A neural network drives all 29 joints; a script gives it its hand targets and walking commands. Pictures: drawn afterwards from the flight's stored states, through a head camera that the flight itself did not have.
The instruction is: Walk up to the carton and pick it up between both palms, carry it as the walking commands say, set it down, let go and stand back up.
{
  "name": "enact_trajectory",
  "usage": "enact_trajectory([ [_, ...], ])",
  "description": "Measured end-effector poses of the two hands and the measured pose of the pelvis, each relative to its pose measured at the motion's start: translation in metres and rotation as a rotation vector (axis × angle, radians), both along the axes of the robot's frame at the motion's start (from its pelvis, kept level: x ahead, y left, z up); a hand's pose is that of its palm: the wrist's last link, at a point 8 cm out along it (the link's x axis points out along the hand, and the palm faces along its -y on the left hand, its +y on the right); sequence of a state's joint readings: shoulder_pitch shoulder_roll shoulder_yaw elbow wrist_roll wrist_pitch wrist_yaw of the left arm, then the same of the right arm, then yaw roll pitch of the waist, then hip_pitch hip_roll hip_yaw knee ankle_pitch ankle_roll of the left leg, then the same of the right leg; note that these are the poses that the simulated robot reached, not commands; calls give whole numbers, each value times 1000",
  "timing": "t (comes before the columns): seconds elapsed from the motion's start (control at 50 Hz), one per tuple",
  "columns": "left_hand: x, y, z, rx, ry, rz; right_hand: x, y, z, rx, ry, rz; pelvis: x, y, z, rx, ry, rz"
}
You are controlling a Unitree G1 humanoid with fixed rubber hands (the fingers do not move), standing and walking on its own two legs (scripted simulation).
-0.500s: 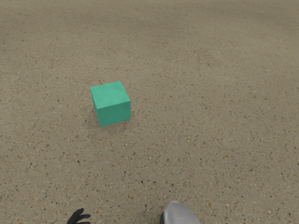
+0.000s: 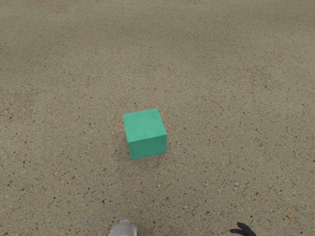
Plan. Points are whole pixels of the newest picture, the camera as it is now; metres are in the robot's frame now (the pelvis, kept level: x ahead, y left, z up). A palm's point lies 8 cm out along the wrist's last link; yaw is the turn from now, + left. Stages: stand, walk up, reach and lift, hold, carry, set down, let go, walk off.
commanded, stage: walk up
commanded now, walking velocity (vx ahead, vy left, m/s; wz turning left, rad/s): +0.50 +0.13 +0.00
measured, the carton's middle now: (144, 133) +0.89 +0.14 -0.66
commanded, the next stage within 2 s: none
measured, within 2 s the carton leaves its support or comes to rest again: neither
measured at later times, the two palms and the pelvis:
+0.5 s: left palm (80, 176) +0.32 +0.28 -0.13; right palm out of the picture +0.12 -0.16 -0.12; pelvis +0.21 +0.05 +0.01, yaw +0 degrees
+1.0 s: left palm (92, 178) +0.31 +0.24 -0.11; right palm (230, 153) +0.43 -0.24 -0.14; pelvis +0.35 +0.00 +0.01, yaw +0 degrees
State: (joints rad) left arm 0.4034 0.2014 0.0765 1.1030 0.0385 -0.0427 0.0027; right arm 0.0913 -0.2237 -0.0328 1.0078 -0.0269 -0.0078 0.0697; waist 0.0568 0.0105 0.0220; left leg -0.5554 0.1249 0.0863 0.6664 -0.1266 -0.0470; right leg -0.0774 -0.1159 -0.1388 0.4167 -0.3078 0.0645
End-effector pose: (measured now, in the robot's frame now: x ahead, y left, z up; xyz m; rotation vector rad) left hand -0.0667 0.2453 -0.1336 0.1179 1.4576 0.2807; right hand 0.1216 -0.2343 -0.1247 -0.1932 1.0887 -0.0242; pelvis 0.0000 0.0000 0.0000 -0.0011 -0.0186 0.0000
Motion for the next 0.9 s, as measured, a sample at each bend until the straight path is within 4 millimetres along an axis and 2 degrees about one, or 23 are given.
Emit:
enact_trajectory([
  [0.08, 26, 16, -23, -65, 48, 20, 59, 34, -2, -20, -43, 28, 47, 30, -14, -26, 22, -2],
  [0.1, 36, 20, -31, -82, 55, 12, 70, 41, -4, -32, -54, 22, 57, 37, -19, -24, 25, -1],
  [0.14, 66, 29, -39, -108, 50, -20, 78, 53, -6, -51, -51, 5, 73, 47, -22, -13, 26, -5],
  [0.2, 128, 38, -36, -121, -30, -72, 69, 64, -3, -57, 15, -44, 94, 57, -13, -10, 21, -3],
  [0.28, 213, 47, -23, -117, -155, -141, 44, 72, 3, -56, 119, -127, 125, 66, 0, -16, 13, -6],
  [0.36, 287, 50, -11, -110, -235, -191, 19, 76, 7, -55, 215, -211, 156, 68, 8, -25, 3, -2],
  [0.46, 360, 41, 3, -106, -300, -226, 1, 79, 10, -40, 342, -272, 193, 60, 13, -33, -1, 3],
  [0.54, 402, 24, 4, -103, -306, -247, 7, 75, 7, -17, 409, -302, 223, 46, 12, -22, 1, -5],
  [0.64, 442, -7, -3, -88, -277, -255, 38, 52, -8, 12, 452, -319, 265, 17, 1, 7, 23, -15],
  [0.68, 456, -21, -9, -67, -286, -251, 56, 37, -22, 20, 467, -307, 283, 4, -10, 24, 35, -10],
  [0.72, 459, -32, -10, -54, -287, -230, 80, 23, -32, 16, 471, -270, 294, -4, -13, 14, 31, -4],
  [0.76, 453, -40, -6, -47, -269, -199, 111, 9, -35, 7, 443, -231, 304, -8, -10, 11, 19, 13],
  [0.82, 440, -30, 6, 20, -249, -117, 163, -9, -36, -5, 382, -168, 317, -10, -4, 20, 12, 20],
  [0.9, 408, -17, 17, 55, -145, -70, 234, -18, -32, -6, 268, -123, 333, -9, 4, 39, 11, 1],
])
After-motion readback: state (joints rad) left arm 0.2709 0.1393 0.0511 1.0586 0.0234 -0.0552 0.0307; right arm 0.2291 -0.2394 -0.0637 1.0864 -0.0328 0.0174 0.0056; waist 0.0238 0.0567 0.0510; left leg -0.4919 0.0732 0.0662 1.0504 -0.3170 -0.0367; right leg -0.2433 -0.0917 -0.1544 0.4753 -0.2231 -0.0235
